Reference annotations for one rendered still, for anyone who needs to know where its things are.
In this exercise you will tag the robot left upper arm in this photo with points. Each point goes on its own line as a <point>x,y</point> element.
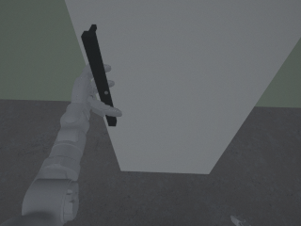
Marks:
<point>49,202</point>

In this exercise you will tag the robot right hand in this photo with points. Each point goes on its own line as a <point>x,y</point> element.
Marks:
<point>239,221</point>

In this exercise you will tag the handle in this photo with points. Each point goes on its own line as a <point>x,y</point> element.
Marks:
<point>91,45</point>

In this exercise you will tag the fridge door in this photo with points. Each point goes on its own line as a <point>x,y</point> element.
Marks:
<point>187,73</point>

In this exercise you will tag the left robot forearm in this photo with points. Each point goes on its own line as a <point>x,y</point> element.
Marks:
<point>65,156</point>

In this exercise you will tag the robot left hand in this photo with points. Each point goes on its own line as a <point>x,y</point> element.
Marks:
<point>82,90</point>

